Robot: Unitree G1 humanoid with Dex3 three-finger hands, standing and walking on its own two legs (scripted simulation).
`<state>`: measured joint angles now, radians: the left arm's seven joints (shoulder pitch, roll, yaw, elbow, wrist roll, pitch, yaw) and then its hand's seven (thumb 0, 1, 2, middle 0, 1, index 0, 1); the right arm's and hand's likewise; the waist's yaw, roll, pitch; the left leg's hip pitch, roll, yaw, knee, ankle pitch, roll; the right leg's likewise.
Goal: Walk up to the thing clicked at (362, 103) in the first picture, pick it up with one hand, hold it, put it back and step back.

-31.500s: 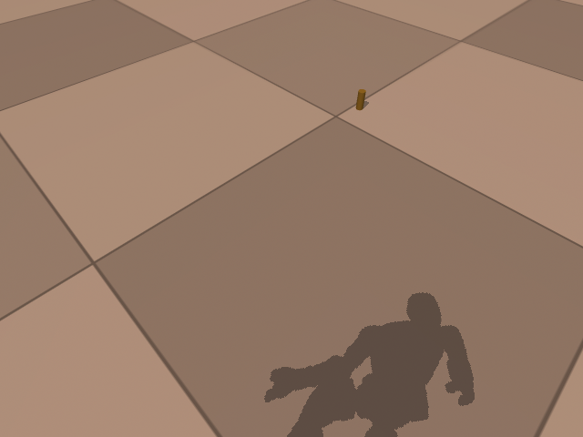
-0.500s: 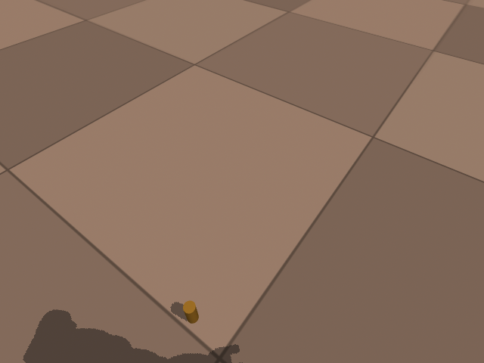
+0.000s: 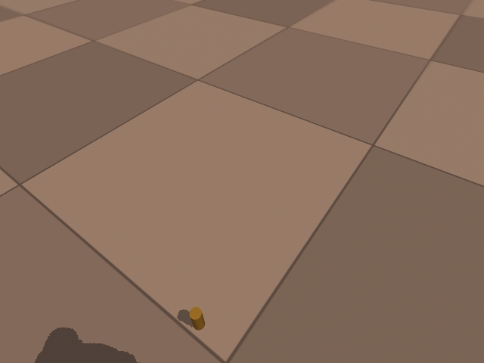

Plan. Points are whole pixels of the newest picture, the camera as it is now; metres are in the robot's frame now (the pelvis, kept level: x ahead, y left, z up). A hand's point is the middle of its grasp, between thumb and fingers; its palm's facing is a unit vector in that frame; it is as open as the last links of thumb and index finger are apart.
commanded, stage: stand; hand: left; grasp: from above
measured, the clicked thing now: (197, 318) +0.44 +0.21 -0.72
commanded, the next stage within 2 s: step back in 1.62 s
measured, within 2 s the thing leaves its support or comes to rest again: neither
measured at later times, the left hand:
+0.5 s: hand out of the picture +0.07 +0.21 -0.16, palm faces +0.00 -0.95 -0.30, open 7.3 cm
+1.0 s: hand out of the picture +0.08 +0.21 -0.16, palm faces -0.01 -0.95 -0.30, open 7.3 cm
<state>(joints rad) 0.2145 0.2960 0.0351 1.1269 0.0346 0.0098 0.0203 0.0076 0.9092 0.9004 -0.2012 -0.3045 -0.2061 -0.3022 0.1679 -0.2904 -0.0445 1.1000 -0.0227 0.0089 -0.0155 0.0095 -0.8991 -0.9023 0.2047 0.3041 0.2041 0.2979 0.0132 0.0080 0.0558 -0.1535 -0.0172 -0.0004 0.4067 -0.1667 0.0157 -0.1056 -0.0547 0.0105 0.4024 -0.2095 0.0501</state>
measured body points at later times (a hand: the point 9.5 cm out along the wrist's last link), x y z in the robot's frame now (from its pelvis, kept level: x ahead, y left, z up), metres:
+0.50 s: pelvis +0.01 -0.02 +0.00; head +0.01 -0.02 +0.45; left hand +0.07 +0.26 -0.14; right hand +0.06 -0.30 -0.14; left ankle +0.04 +0.11 -0.74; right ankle +0.01 -0.15 -0.74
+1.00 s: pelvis +0.03 -0.02 +0.00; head +0.03 -0.02 +0.45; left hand +0.08 +0.26 -0.14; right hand +0.08 -0.30 -0.14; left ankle +0.04 +0.11 -0.74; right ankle +0.01 -0.15 -0.74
